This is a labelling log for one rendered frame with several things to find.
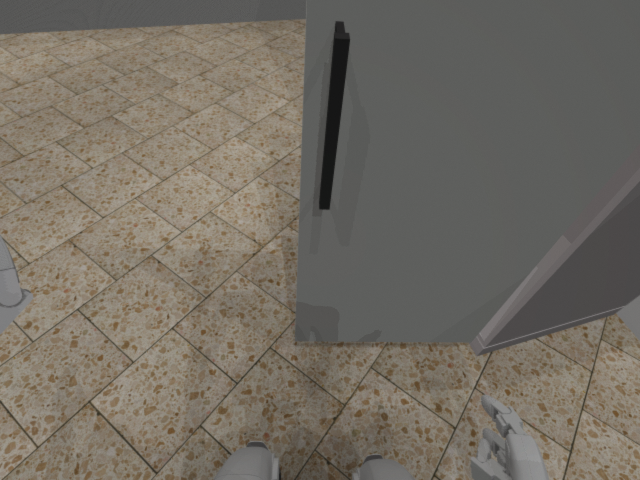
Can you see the right robot thigh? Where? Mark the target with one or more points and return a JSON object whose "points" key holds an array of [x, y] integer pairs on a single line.
{"points": [[382, 469]]}

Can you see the robot left hand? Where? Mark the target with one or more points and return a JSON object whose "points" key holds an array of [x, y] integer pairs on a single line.
{"points": [[13, 299]]}

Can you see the robot right hand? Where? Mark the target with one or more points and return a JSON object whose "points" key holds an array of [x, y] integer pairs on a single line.
{"points": [[518, 457]]}

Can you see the handle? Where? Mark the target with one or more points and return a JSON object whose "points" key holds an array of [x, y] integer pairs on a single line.
{"points": [[336, 91]]}

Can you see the left robot thigh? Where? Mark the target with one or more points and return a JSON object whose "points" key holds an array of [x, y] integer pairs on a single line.
{"points": [[250, 463]]}

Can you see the fridge door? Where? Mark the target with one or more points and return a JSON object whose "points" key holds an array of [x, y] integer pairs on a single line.
{"points": [[472, 135]]}

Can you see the robot thigh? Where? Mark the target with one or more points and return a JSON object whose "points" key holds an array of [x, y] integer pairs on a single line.
{"points": [[382, 469], [250, 463]]}

